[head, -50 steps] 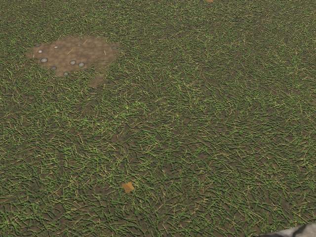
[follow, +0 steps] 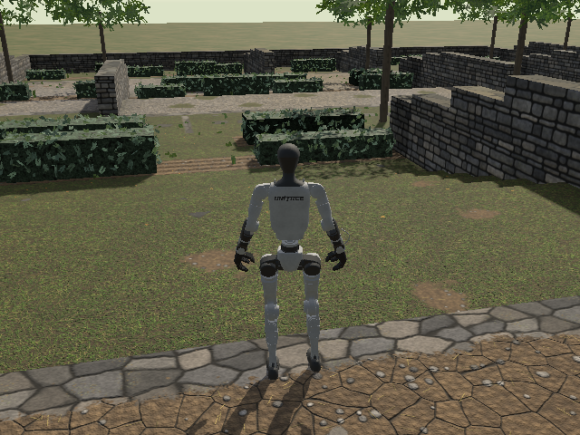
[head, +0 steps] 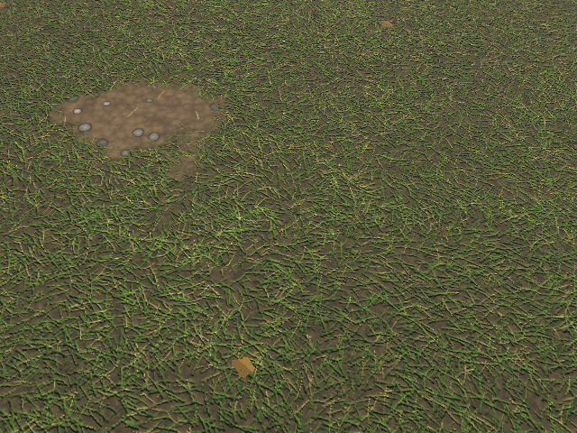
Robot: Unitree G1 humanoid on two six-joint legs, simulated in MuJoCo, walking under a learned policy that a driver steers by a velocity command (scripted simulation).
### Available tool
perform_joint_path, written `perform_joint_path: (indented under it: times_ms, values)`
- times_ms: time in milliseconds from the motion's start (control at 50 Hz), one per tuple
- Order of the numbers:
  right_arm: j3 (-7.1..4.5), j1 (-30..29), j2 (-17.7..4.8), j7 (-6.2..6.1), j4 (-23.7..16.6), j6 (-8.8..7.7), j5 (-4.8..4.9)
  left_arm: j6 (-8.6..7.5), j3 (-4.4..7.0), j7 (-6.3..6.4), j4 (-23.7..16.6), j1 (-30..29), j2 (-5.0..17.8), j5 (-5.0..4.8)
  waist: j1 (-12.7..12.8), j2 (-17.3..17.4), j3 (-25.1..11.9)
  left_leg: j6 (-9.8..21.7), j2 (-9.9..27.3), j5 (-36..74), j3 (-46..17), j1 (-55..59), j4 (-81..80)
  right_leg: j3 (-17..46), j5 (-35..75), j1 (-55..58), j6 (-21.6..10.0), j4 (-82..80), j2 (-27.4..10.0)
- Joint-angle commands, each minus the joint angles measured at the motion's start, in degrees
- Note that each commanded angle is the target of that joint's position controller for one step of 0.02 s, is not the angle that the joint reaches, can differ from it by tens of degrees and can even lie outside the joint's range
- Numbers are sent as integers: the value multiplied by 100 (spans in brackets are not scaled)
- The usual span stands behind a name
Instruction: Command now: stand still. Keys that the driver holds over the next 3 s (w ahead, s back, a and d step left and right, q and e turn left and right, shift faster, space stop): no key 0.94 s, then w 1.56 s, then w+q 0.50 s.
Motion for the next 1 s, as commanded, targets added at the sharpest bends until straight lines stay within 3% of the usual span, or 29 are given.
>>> perform_joint_path:
  times_ms: [20,540,940,960,1000]
  values:
    - [-182,-21,-849,-22,-280,-64,7,-60,150,20,-200,-120,773,-2,32,33,-480,110,345,1728,-346,-48,-473,-18,1196,341,-182,-205,-114]
    - [-112,287,-966,-19,-5,-19,-9,-13,88,39,298,-275,903,-8,14,75,-379,76,347,1839,-362,122,-550,-61,1189,336,-147,-307,-103]
    - [-66,559,-922,-24,210,10,-3,-1,79,11,498,-221,911,-16,20,66,-309,7,309,1764,-327,43,-551,-88,1199,367,-148,-248,-102]
    - [-69,704,-922,-30,277,24,-18,22,87,16,563,-69,910,0,16,99,-279,46,352,1164,-401,44,-722,-97,702,365,-150,-307,-83]
    - [-257,1228,-1318,-146,444,52,-224,40,225,125,506,-76,1150,180,-257,499,170,641,773,-1152,-1030,135,-1300,-245,-1114,-346,-236,112,148]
